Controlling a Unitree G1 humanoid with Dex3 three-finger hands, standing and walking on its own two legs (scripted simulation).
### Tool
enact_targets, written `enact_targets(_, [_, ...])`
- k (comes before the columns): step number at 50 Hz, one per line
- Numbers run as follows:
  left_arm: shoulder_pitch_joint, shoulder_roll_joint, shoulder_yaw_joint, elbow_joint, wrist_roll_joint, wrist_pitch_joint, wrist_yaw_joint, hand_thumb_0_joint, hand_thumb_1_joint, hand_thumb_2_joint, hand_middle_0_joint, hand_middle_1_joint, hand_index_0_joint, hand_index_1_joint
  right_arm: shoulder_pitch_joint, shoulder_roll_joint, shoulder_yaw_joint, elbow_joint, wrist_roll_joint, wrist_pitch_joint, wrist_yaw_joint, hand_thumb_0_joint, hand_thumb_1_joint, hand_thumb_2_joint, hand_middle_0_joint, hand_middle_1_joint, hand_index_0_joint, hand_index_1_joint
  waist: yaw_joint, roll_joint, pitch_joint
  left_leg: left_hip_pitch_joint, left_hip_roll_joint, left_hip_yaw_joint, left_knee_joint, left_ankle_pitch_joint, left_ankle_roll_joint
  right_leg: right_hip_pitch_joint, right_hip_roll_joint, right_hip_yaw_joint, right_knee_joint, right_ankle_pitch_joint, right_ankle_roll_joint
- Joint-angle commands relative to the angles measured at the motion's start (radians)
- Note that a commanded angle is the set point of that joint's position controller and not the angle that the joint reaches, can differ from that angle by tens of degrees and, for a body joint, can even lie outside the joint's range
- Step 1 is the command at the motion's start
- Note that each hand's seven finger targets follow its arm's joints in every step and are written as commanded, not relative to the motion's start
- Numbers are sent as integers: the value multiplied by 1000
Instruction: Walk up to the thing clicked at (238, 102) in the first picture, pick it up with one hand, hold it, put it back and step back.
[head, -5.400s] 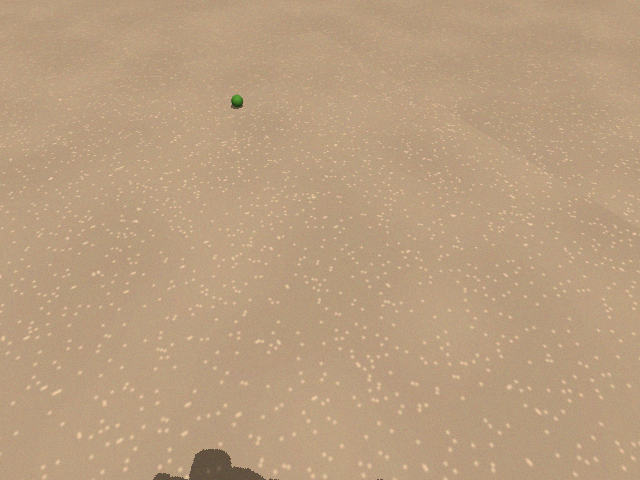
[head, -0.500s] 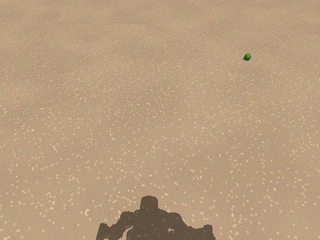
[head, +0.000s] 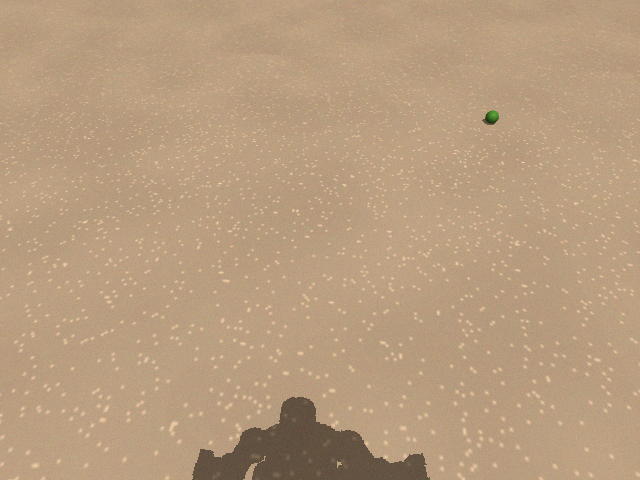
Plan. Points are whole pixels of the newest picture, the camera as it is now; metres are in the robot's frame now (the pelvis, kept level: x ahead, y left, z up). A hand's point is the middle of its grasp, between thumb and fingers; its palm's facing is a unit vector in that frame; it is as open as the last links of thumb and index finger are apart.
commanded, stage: stand
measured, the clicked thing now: (492, 117) +2.10 -0.95 -0.75
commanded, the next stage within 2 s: walk up in 0.10 s
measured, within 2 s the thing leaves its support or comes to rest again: neither
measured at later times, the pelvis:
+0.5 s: pelvis -0.02 +0.01 -0.01, yaw -10 degrees
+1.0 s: pelvis -0.03 +0.01 -0.02, yaw -19 degrees
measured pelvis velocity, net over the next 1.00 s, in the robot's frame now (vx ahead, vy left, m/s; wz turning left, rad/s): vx -0.03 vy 0.01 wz -0.34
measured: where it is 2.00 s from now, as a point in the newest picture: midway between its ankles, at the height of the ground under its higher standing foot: outside the picture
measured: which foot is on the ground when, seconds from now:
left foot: down 0.00-0.56, up 0.58-0.82, down 0.84-1.00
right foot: down 0.00-0.32, up 0.34-0.54, down 0.56-1.00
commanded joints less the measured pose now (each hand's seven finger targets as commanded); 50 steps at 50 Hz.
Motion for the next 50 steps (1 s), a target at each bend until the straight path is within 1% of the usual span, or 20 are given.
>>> enact_targets(1, [-30,219,41,-60,4,-26,10,0,900,900,-200,-300,-200,-300,-41,-214,-42,-53,4,-17,-9,0,-900,-900,200,300,200,300,4,-1,-58,-17,91,-51,-26,170,53,16,-117,91,-60,136,-21])
enact_targets(12, [-5,269,89,-195,5,-13,13,0,900,900,-200,-300,-200,-300,-13,-227,-103,-148,2,-2,4,0,-900,-900,200,300,200,300,-19,-112,-80,-12,36,37,184,23,79,-153,-153,262,76,276,-106])
enact_targets(14, [-4,237,81,-212,4,-5,12,0,900,900,-200,-300,-200,-300,-11,-257,-122,-158,1,-2,6,0,-900,-900,200,300,200,300,-25,-28,-76,12,118,-31,103,30,123,-218,-65,181,189,165,-66])
enact_targets(16, [34,203,76,-219,7,10,13,0,900,900,-200,-300,-200,-300,-10,-308,-148,-182,-8,-3,5,0,-900,-900,200,300,200,300,-26,149,-51,-15,303,-179,-17,61,253,-268,56,61,458,-183,-26])
enact_targets(18, [69,222,85,-235,12,21,14,0,900,900,-200,-300,-200,-300,-3,-314,-163,-222,-24,-9,4,0,-900,-900,200,300,200,300,-20,164,-5,-76,406,-221,-45,159,331,-315,7,117,673,-364,-26])
enact_targets(21, [106,205,83,-247,0,16,-6,0,900,900,-200,-300,-200,-300,-26,-298,-156,-253,-33,-17,1,0,-900,-900,200,300,200,300,-1,176,7,-24,293,-51,43,208,249,-304,-19,92,497,-327,-34])
enact_targets(26, [188,201,100,-238,27,-9,-1,0,900,900,-200,-300,-200,-300,-8,-280,-151,-298,-10,14,13,0,-900,-900,200,300,200,300,11,144,-48,-70,213,64,268,228,175,-63,65,-21,122,-61,-36])
enact_targets(27, [228,246,112,-237,28,-20,8,0,900,900,-200,-300,-200,-300,4,-236,-137,-309,-1,21,15,0,-900,-900,200,300,200,300,35,8,-69,-125,158,104,412,95,131,10,-8,111,33,58,-55])
enact_targets(28, [224,345,137,-260,40,-36,16,0,900,900,-200,-300,-200,-300,-2,-159,-111,-349,5,24,18,0,-900,-900,200,300,200,300,32,-247,-53,-347,18,152,618,-276,58,78,-246,497,-28,222,-147])
enact_targets(29, [189,385,131,-290,36,-38,17,0,900,900,-200,-300,-200,-300,-46,-203,-123,-349,4,42,2,0,-900,-900,200,300,200,300,47,-158,-57,-331,7,43,708,-477,51,-60,-354,635,-39,148,-293])
enact_targets(30, [152,351,128,-304,26,-36,19,0,900,900,-200,-300,-200,-300,-21,-225,-129,-327,6,46,-1,0,-900,-900,200,300,200,300,23,-120,-19,-316,26,6,767,-457,48,-102,-336,577,-15,166,-308])
enact_targets(33, [126,282,102,-319,22,-38,30,0,900,900,-200,-300,-200,-300,40,-217,-117,-297,5,33,1,0,-900,-900,200,300,200,300,-6,-141,-35,-321,42,22,647,-361,48,-46,-208,361,86,327,-224])
enact_targets(37, [182,285,101,-330,24,-33,34,0,900,900,-200,-300,-200,-300,31,-205,-116,-301,-8,22,3,0,-900,-900,200,300,200,300,25,-157,-63,-247,13,45,429,-324,39,-34,-187,346,143,406,-227])
enact_targets(40, [101,276,90,-357,7,-19,27,0,900,900,-200,-300,-200,-300,99,-194,-125,-264,-11,9,-1,0,-900,-900,200,300,200,300,-30,-137,-73,-56,-27,84,212,-144,55,-181,-156,310,209,329,-175])
enact_targets(41, [84,245,79,-365,1,-16,25,0,900,900,-200,-300,-200,-300,130,-209,-131,-256,-16,1,-5,0,-900,-900,200,300,200,300,-51,-91,-83,15,10,32,93,-38,78,-232,-126,288,255,261,-128])
enact_targets(42, [83,189,62,-375,-9,-14,23,0,900,900,-200,-300,-200,-300,128,-265,-144,-262,-30,-10,-9,0,-900,-900,200,300,200,300,-47,46,-100,61,176,-185,13,22,124,-320,-31,242,358,110,-63])
enact_targets(43, [106,189,64,-347,-13,-5,26,0,900,900,-200,-300,-200,-300,49,-323,-146,-285,-19,-18,-5,0,-900,-900,200,300,200,300,-18,149,-60,-54,331,-352,-37,-58,230,-309,90,157,438,-236,-31])
enact_targets(44, [110,245,82,-319,0,-4,31,0,900,900,-200,-300,-200,-300,16,-319,-146,-287,-12,-24,2,0,-900,-900,200,300,200,300,-17,143,-35,-125,383,-362,-7,-9,307,-241,50,149,558,-388,-21])
enact_targets(47, [118,220,81,-287,-4,-17,16,0,900,900,-200,-300,-200,-300,-14,-267,-121,-281,-16,-30,0,0,-900,-900,200,300,200,300,11,158,8,-110,251,-137,84,197,222,-224,28,127,413,-320,-37])
enact_targets(50, [157,210,82,-241,8,-32,12,0,900,900,-200,-300,-200,-300,-15,-260,-109,-275,-5,-10,8,0,-900,-900,200,300,200,300,21,174,-28,-130,166,-29,178,183,144,-56,53,91,118,-24,-47])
